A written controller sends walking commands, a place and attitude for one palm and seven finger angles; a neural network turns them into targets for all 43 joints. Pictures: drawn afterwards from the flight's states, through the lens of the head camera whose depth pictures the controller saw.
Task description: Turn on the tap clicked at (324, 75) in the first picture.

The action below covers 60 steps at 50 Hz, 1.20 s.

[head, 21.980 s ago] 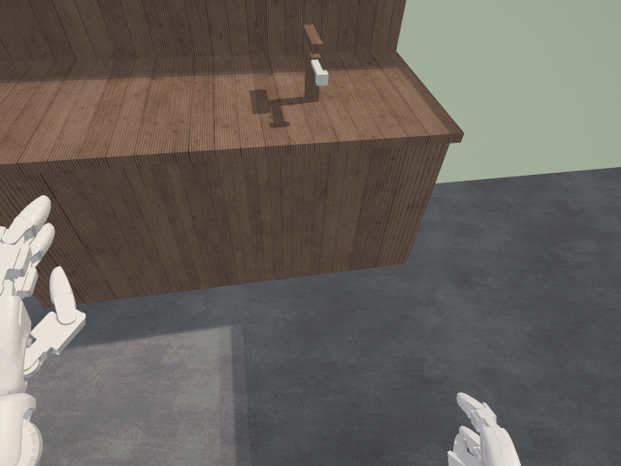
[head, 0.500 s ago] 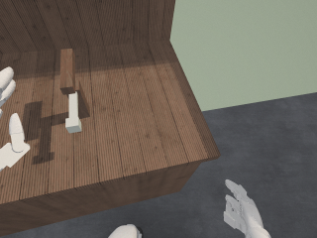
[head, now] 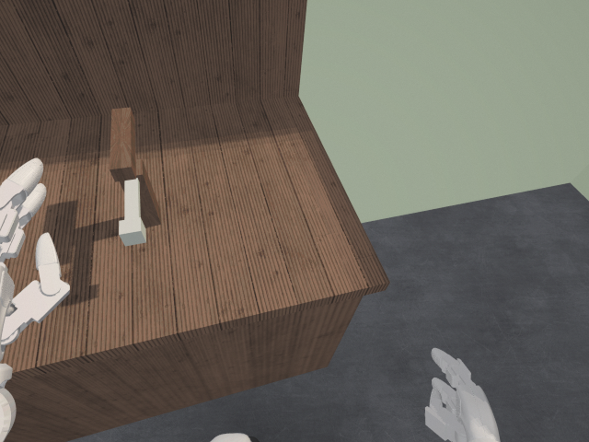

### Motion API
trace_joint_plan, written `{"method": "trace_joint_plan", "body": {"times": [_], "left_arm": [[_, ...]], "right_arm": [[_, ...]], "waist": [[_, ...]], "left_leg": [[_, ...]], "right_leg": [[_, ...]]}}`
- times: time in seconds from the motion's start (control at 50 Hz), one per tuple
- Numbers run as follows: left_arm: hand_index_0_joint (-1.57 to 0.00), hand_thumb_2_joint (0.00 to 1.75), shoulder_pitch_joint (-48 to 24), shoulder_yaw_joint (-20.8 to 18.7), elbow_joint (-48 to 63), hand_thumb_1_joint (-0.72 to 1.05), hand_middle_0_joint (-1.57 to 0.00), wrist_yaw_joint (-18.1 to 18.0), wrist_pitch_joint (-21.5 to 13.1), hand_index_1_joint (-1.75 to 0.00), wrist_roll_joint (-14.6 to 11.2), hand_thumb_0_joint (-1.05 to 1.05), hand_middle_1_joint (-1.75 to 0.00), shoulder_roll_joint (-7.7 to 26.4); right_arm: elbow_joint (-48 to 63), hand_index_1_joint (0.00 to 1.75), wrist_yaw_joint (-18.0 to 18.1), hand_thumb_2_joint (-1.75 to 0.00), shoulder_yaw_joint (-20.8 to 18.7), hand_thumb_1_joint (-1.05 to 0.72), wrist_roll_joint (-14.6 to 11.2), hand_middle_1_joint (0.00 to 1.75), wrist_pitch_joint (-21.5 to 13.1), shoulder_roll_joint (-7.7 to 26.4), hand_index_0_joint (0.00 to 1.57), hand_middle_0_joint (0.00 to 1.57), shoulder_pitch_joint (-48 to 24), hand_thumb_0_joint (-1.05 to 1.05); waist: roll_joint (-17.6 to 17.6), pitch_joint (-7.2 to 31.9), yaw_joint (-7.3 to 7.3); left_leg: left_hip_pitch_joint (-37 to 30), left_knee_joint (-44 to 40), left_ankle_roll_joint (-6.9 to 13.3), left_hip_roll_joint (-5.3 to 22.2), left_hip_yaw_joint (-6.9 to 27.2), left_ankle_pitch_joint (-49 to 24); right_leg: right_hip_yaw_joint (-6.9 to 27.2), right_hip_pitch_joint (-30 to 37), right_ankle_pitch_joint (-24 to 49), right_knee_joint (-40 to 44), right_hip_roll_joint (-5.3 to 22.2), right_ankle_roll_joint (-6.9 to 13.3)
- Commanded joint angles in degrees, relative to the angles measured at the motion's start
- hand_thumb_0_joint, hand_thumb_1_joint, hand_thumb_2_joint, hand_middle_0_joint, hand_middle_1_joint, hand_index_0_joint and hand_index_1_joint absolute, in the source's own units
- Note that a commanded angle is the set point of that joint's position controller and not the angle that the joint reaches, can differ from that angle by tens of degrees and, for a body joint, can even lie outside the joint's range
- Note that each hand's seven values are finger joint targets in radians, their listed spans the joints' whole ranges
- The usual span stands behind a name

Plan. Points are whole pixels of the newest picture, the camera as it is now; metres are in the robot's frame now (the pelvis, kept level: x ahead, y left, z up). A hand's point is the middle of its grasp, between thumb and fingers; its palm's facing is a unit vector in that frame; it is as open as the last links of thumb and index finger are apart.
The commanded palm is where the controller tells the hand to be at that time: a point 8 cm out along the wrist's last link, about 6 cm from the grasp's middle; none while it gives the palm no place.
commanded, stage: come to a stop and stand still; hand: left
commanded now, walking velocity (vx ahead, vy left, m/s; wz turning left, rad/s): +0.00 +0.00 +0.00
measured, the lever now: (132, 231) +0.36 +0.26 +0.05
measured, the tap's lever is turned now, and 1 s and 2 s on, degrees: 0 0 0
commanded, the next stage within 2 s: look again from close up in 0.20 s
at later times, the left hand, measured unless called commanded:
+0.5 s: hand (82, 281) +0.23 +0.23 +0.16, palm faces +0.30 -0.87 -0.38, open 7.4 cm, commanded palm +0.17 +0.27 +0.18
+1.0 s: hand (98, 266) +0.24 +0.22 +0.16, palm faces +0.30 -0.88 -0.37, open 7.4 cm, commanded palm +0.19 +0.27 +0.18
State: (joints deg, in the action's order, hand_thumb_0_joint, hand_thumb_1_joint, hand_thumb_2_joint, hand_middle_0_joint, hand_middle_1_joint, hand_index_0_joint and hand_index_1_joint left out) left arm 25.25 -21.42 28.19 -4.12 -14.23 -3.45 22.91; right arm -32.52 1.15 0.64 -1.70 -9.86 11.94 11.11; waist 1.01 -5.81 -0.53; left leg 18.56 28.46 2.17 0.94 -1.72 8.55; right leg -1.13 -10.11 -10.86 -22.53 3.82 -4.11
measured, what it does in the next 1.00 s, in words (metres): stands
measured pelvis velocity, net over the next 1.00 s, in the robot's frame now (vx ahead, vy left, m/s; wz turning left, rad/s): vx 0.02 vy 0.00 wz -0.04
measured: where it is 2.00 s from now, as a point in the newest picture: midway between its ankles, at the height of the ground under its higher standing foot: outside the picture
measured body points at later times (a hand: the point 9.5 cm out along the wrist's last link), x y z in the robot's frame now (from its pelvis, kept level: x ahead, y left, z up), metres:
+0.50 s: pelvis +0.01 -0.01 +0.00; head +0.04 +0.02 +0.45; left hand +0.21 +0.27 +0.18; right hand +0.19 -0.24 -0.06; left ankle +0.08 +0.09 -0.74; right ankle +0.01 -0.18 -0.74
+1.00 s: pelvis +0.02 +0.00 +0.00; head +0.04 +0.01 +0.45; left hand +0.22 +0.27 +0.18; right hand +0.18 -0.23 -0.07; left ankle +0.08 +0.09 -0.74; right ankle +0.01 -0.18 -0.74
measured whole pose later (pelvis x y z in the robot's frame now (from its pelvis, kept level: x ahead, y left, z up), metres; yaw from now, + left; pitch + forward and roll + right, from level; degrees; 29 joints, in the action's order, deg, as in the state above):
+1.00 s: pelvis +0.02 +0.00 +0.00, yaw -2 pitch -1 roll -1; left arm 24.0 -19.0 26.4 -4.1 -15.6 -2.2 19.7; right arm -33.6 -0.7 -0.2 -0.9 -10.9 11.3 12.2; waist 0.8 -3.6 -0.8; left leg 17.7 29.2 2.0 1.1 -4.2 10.7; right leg 1.4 -11.5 -13.6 -25.9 4.1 -4.1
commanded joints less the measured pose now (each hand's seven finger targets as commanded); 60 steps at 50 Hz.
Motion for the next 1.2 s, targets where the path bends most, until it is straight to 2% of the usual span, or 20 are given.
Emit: {"method": "trace_joint_plan", "body": {"times": [0.0, 0.02, 0.1, 0.12, 0.2, 0.3, 0.32, 0.68, 0.7, 0.72, 0.74, 0.76, 0.78, 0.8, 0.84, 0.94, 0.98, 1.0, 1.08, 1.18], "left_arm": [[-0.2, 0.9, -2.91, -5.52, 10.52, 0.9, -0.2, -1.27, -2.47, -0.3, 0.0, 0.0, -0.3, 9.4], [-0.2, 0.9, -2.8, -3.63, 10.41, 0.9, -0.2, -0.97, -2.74, -0.3, 0.06, 0.0, -0.3, 7.19], [-0.2, 0.9, -3.42, -6.03, 12.5, 0.9, -0.2, -1.49, -2.38, -0.3, 0.32, 0.0, -0.3, 10.29], [-0.2, 0.9, -3.58, -3.55, 12.37, 0.9, -0.2, -1.12, -2.66, -0.3, 0.29, 0.0, -0.3, 7.44], [-0.2, 0.9, -3.07, -5.85, 12.48, 0.9, -0.2, -1.54, -2.17, -0.3, 0.24, 0.0, -0.3, 9.75], [-0.2, 0.9, -1.79, -5.73, 12.22, 0.9, -0.2, -1.5, -2.09, -0.3, 0.23, 0.0, -0.3, 9.31], [-0.2, 0.9, -2.06, -3.83, 11.88, 0.9, -0.2, -1.11, -2.27, -0.3, 0.15, 0.0, -0.3, 7.04], [-0.2, 0.9, -2.97, -4.2, 13.58, 0.9, -0.2, -1.17, -1.77, -0.3, 0.21, 0.0, -0.3, 7.76], [-0.2, 0.9, -2.2, -5.44, 13.26, 0.9, -0.2, -1.46, -1.44, -0.3, 0.23, 0.0, -0.3, 9.14], [-0.2, 0.9, -59.84, -38.97, 23.07, 0.9, -0.2, -1.45, -6.8, -0.3, 8.23, 0.0, -0.3, 53.08], [-0.2, 0.9, -26.93, -13.72, -8.15, 0.9, -0.2, 0.46, -4.81, -0.3, 2.97, 0.0, -0.3, 15.29], [-0.2, 0.9, -13.01, -12.22, -2.83, 0.9, -0.2, -0.28, -4.58, -0.3, 1.44, 0.0, -0.3, 14.04], [-0.2, 0.9, -11.42, -7.11, -2.18, 0.9, -0.2, -0.06, -3.66, -0.3, 0.81, 0.0, -0.3, 8.46], [-0.2, 0.9, -9.35, -2.79, -0.27, 0.9, -0.2, 0.19, -3.83, -0.3, 0.16, 0.0, -0.3, 3.81], [-0.2, 0.9, -7.35, -1.7, 7.75, 0.9, -0.2, -0.07, -4.45, -0.3, 0.71, 0.0, -0.3, 4.86], [-0.2, 0.9, -3.08, -5.81, 9.6, 0.9, -0.2, -1.91, -4.3, -0.3, 0.8, 0.0, -0.3, 9.2], [-0.2, 0.9, -5.07, -8.83, 8.18, 0.9, -0.2, -2.24, -4.6, -0.3, 0.6, 0.0, -0.3, 11.33], [-0.2, 0.9, -7.6, -11.64, 9.51, 0.9, -0.2, -2.72, -4.67, -0.3, 0.65, 0.0, -0.3, 14.46], [-0.2, 0.9, -12.21, -8.36, 8.47, 0.9, -0.2, -2.32, -5.69, -0.3, 0.93, 0.0, -0.3, 10.68], [-0.2, 0.9, -10.51, -3.32, 12.13, 0.9, -0.2, -2.28, -5.43, -0.3, 1.7, 0.0, -0.3, 6.33]], "right_arm": [[9.36, 0.3, 0.88, -0.9, -3.02, -0.9, -0.33, 0.3, -3.1, 7.91, 0.2, 0.2, -5.43, 0.0], [9.02, 0.3, 0.9, -0.9, -2.91, -0.9, 0.15, 0.3, -2.92, 7.66, 0.2, 0.2, -4.75, 0.0], [9.27, 0.3, 1.12, -0.9, -2.91, -0.9, -0.02, 0.3, -3.06, 7.84, 0.2, 0.2, -5.32, 0.0], [9.1, 0.3, 1.14, -0.9, -2.7, -0.9, 0.32, 0.3, -2.87, 7.41, 0.2, 0.2, -4.85, 0.0], [9.04, 0.3, 1.33, -0.9, -2.92, -0.9, 0.01, 0.3, -2.92, 7.57, 0.2, 0.2, -5.05, 0.0], [8.9, 0.3, 1.36, -0.9, -2.9, -0.9, 0.13, 0.3, -2.81, 7.45, 0.2, 0.2, -4.98, 0.0], [8.58, 0.3, 1.32, -0.9, -2.77, -0.9, 0.43, 0.3, -2.58, 7.35, 0.2, 0.2, -4.39, 0.0], [8.78, 0.3, 1.38, -0.9, -2.98, -0.9, 0.21, 0.3, -1.77, 7.28, 0.2, 0.2, -4.6, 0.0], [8.72, 0.3, 1.41, -0.9, -2.84, -0.9, 0.15, 0.3, -1.75, 7.34, 0.2, 0.2, -5.3, 0.0], [5.94, 0.3, 1.23, -0.9, -3.65, -0.9, 4.62, 0.3, -2.99, 8.3, 0.2, 0.2, -1.44, 0.0], [2.7, 0.3, 1.65, -0.9, -1.6, -0.9, 2.79, 0.3, -2.7, 1.48, 0.2, 0.2, -1.81, 0.0], [6.7, 0.3, 1.36, -0.9, -3.89, -0.9, 1.65, 0.3, -3.22, 6.2, 0.2, 0.2, -1.93, 0.0], [7.11, 0.3, 0.89, -0.9, -4.51, -0.9, 1.07, 0.3, -3.57, 7.09, 0.2, 0.2, -1.2, 0.0], [6.99, 0.3, 0.11, -0.9, -4.52, -0.9, 0.19, 0.3, -4.13, 6.68, 0.2, 0.2, -3.38, 0.0], [7.52, 0.3, -1.45, -0.9, -4.43, -0.9, 0.76, 0.3, -4.13, 7.36, 0.2, 0.2, -2.97, 0.0], [8.23, 0.3, -1.27, -0.9, -3.43, -0.9, 0.57, 0.3, -4.0, 6.48, 0.2, 0.2, -3.64, 0.0], [8.03, 0.3, -0.31, -0.9, -3.25, -0.9, 0.82, 0.3, -3.57, 6.21, 0.2, 0.2, -3.97, 0.0], [7.75, 0.3, 0.32, -0.9, -3.19, -0.9, 0.66, 0.3, -3.13, 6.43, 0.2, 0.2, -5.12, 0.0], [7.27, 0.3, 1.0, -0.9, -3.14, -0.9, 0.75, 0.3, -3.54, 6.24, 0.2, 0.2, -3.98, 0.0], [6.69, 0.3, 0.15, -0.9, -3.36, -0.9, 0.94, 0.3, -4.96, 6.57, 0.2, 0.2, -3.6, 0.0]], "waist": [[-3.43, 8.82, -0.07], [-2.9, 9.0, -0.01], [-4.84, 9.17, -0.12], [-4.28, 8.86, 0.02], [-4.62, 9.26, -0.02], [-5.08, 10.01, -0.15], [-4.11, 9.78, -0.01], [-5.07, 10.15, 0.03], [-5.18, 10.11, -0.19], [3.31, 5.32, -3.36], [5.3, 13.65, -0.11], [-2.45, 12.31, -2.91], [-5.92, 14.73, -1.82], [-14.77, 16.39, -1.8], [-14.43, 15.25, -2.16], [1.88, 10.82, -1.92], [4.49, 8.26, -1.34], [2.15, 7.07, -1.12], [-6.91, 8.77, -0.99], [-7.28, 13.08, -1.06]], "left_leg": [[-7.48, -8.54, -1.13, 4.28, 5.93, 12.09], [-6.69, -8.32, -0.85, 4.3, 5.77, 12.45], [-7.42, -8.74, -1.1, 4.43, 6.01, 11.29], [-6.53, -8.66, -0.81, 4.48, 5.71, 11.97], [-7.79, -7.99, -1.05, 4.35, 5.28, 9.7], [-8.63, -8.32, -1.01, 4.62, 5.45, 7.02], [-7.98, -8.02, -0.84, 4.64, 5.23, 6.61], [-9.06, -7.72, -0.69, 4.85, 5.05, 4.18], [-9.4, -8.27, -0.79, 4.94, 5.3, 4.24], [0.12, 0.28, -1.05, 5.76, 1.3, 1.58], [-8.39, -3.57, -1.3, 1.42, 1.96, -2.81], [-11.09, -3.84, -2.2, 1.68, 0.86, -5.03], [-12.11, -5.9, -1.68, 2.35, 1.9, -4.58], [-13.83, -6.97, -0.61, 4.05, 1.97, -5.9], [-7.84, -8.94, -0.18, 6.0, 4.28, -1.15], [-2.38, -7.29, -1.2, 2.85, 2.96, 11.3], [-3.26, -6.02, -1.71, 1.5, 2.48, 12.22], [-3.62, -6.62, -1.76, 1.69, 2.41, 12.46], [-3.85, -9.26, -0.88, 3.1, 3.43, 13.0], [-7.9, -7.0, -1.02, 2.85, 2.94, 3.48]], "right_leg": [[0.67, -2.77, -4.65, 5.02, 0.87, 4.58], [0.49, -2.3, -3.99, 5.27, 0.61, 4.53], [0.77, -1.69, -3.57, 4.7, 0.69, 4.62], [0.49, -1.48, -3.05, 4.95, 0.36, 4.54], [1.06, -1.15, -1.91, 5.06, 0.77, 4.68], [0.6, -0.04, 0.34, 4.38, 0.52, 4.54], [0.33, 0.17, 1.2, 4.68, 0.24, 4.48], [0.86, 0.89, 3.54, 4.15, 0.39, 4.57], [0.56, 0.82, 3.02, 3.84, 0.31, 4.47], [4.64, -5.47, 6.2, 4.94, 2.43, 6.71], [4.26, -3.71, 7.03, 0.87, 1.98, 7.56], [6.01, -2.63, 7.66, 3.06, -0.33, 6.1], [4.67, 0.27, 3.97, 0.65, -0.48, 5.89], [2.59, -0.66, 2.12, -2.77, -0.94, 5.44], [0.65, 1.48, -1.33, -4.53, -1.77, 4.81], [1.7, 0.26, -4.38, 1.65, -1.21, 4.31], [3.26, -4.0, -7.57, 4.53, -0.65, 4.64], [2.72, -5.1, -8.02, 4.58, -0.91, 4.52], [1.76, -1.42, -4.57, 1.51, -2.2, 4.43], [1.29, 1.6, 3.05, 0.89, -2.1, 4.53]]}}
